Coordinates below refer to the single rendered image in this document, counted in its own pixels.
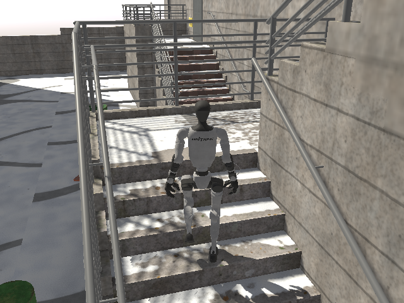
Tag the left robot forearm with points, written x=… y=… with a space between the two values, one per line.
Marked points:
x=173 y=171

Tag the left robot upper arm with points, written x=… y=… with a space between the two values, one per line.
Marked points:
x=179 y=144

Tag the humanoid robot torso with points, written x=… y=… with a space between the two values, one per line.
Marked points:
x=202 y=150

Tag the robot left hand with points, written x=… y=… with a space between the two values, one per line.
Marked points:
x=168 y=188

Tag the right robot upper arm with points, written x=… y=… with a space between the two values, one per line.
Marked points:
x=224 y=143

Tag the left robot foot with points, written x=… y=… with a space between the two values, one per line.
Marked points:
x=189 y=238

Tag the robot right hand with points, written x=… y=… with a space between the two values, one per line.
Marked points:
x=233 y=184

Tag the right robot forearm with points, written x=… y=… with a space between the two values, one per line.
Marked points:
x=231 y=170

